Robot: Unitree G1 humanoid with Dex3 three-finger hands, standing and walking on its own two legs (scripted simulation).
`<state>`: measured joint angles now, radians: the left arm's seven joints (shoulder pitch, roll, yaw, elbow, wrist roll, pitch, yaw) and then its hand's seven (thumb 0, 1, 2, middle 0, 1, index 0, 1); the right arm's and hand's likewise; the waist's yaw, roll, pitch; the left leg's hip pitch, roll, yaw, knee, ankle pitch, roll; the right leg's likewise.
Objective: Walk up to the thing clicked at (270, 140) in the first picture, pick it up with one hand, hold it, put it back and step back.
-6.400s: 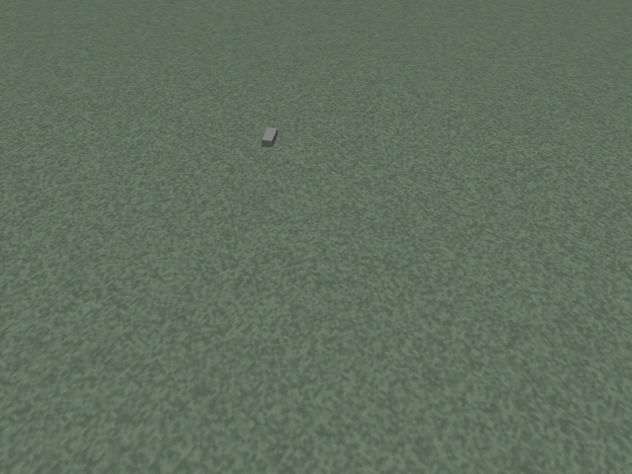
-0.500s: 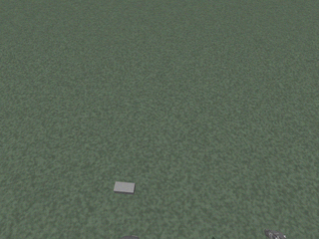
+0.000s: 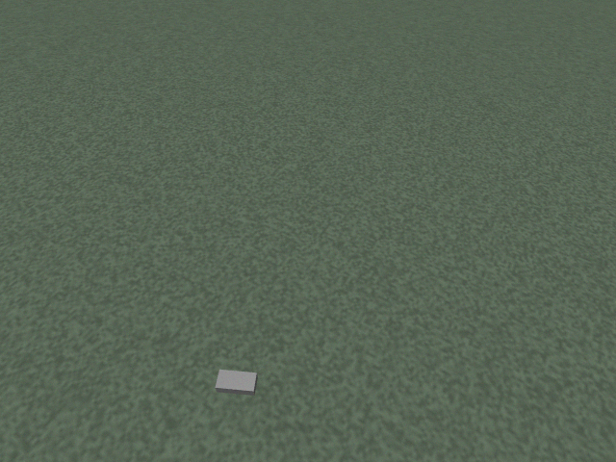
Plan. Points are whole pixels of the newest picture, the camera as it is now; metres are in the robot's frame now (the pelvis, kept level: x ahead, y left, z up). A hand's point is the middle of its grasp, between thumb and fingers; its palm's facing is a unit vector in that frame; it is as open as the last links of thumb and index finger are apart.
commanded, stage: walk up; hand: left
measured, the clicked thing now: (236, 382) +0.49 +0.22 -0.75
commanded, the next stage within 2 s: stand in 0.64 s
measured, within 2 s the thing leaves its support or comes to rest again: neither
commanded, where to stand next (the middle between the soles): +0.11 +0.03 m, yaw -1 degrees
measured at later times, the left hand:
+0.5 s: hand out of the picture +0.09 +0.26 -0.15, palm faces +0.03 -0.93 -0.36, open 7.4 cm
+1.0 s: hand out of the picture +0.09 +0.24 -0.15, palm faces +0.01 -0.95 -0.32, open 7.4 cm
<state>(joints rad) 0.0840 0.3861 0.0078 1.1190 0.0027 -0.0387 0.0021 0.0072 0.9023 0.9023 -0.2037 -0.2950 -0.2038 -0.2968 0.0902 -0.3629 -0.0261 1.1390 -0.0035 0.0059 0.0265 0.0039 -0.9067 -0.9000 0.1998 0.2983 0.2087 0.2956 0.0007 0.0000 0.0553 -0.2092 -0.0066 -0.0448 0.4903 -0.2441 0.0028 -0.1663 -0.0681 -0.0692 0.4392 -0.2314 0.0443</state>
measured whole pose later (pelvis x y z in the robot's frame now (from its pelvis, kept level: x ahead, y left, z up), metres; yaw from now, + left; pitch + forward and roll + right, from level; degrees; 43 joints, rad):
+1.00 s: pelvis +0.01 -0.01 +0.01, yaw +0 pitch -2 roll +0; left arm 0.08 0.34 0.02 1.14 0.01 -0.01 -0.01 0.01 0.90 0.90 -0.20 -0.29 -0.20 -0.30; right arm 0.05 -0.34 -0.01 1.14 -0.01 -0.01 0.01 0.00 -0.91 -0.90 0.20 0.30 0.21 0.30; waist 0.00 0.00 0.06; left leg -0.12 0.01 -0.05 0.31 -0.16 -0.02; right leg -0.09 -0.05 -0.08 0.30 -0.17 0.03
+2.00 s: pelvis +0.01 -0.03 +0.01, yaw -1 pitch -2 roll +0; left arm 0.10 0.35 0.01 1.13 0.00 -0.01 -0.01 0.01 0.90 0.90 -0.20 -0.29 -0.20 -0.30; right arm 0.10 -0.35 0.01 1.14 -0.01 -0.01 0.01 0.00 -0.91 -0.90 0.20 0.30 0.21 0.30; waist 0.00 0.00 0.05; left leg -0.12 0.03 -0.04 0.32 -0.17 -0.04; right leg -0.11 -0.03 -0.07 0.32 -0.18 0.01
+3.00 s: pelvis +0.01 -0.03 +0.01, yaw -1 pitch -2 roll +0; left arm 0.12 0.36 0.01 1.12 0.01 -0.01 -0.01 0.01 0.90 0.90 -0.20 -0.29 -0.20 -0.30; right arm 0.12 -0.35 0.00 1.13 -0.01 -0.01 0.01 0.00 -0.91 -0.90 0.20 0.30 0.21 0.30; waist 0.00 0.01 0.05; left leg -0.10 0.03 -0.03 0.31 -0.17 -0.04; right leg -0.10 -0.03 -0.06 0.32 -0.19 0.01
